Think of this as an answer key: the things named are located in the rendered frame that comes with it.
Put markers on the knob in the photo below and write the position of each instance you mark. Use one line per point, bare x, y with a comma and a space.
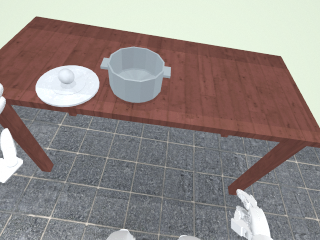
66, 76

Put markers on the left robot thigh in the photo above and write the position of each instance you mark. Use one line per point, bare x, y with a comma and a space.
121, 235

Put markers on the table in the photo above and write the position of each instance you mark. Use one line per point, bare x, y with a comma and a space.
214, 89

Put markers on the lid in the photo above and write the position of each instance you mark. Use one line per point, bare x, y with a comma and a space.
55, 93

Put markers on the pot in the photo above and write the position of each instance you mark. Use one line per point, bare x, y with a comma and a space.
135, 73

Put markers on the robot left hand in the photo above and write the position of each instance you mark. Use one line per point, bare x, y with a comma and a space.
11, 163

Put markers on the robot right hand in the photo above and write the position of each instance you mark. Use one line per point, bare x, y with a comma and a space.
249, 223

